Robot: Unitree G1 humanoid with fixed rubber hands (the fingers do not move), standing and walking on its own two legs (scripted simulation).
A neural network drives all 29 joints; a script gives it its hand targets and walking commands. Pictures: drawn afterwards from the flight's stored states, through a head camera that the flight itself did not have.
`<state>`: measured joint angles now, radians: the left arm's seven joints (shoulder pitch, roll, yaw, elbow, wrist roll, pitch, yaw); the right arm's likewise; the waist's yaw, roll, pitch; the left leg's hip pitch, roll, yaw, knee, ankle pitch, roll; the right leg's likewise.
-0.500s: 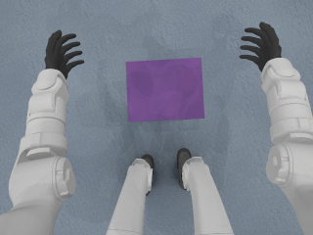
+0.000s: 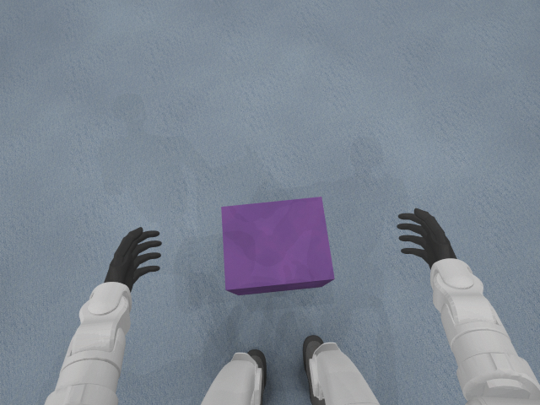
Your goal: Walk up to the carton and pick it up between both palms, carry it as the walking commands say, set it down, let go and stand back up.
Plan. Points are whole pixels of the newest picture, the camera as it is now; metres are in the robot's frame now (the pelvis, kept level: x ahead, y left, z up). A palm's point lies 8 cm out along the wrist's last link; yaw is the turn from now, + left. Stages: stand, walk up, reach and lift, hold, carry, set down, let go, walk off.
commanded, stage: let go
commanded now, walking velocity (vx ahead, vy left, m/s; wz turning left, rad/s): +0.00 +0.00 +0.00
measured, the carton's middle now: (276, 250) +0.42 +0.01 -0.59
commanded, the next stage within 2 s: stand in 0.78 s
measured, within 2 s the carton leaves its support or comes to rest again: neither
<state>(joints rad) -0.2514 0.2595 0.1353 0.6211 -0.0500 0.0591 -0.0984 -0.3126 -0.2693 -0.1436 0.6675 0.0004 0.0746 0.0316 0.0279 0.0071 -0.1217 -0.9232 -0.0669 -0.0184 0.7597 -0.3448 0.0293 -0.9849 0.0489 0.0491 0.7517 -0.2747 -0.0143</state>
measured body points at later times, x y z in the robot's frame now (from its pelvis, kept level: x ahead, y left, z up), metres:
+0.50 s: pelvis +0.01 -0.02 +0.04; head +0.05 -0.01 +0.49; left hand +0.17 +0.22 -0.04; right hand +0.18 -0.25 -0.05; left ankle -0.02 +0.10 -0.70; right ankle +0.02 -0.10 -0.70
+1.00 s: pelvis +0.04 +0.00 +0.04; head +0.06 +0.02 +0.49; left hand +0.18 +0.29 -0.05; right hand +0.19 -0.28 -0.04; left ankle -0.02 +0.10 -0.70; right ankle +0.02 -0.10 -0.70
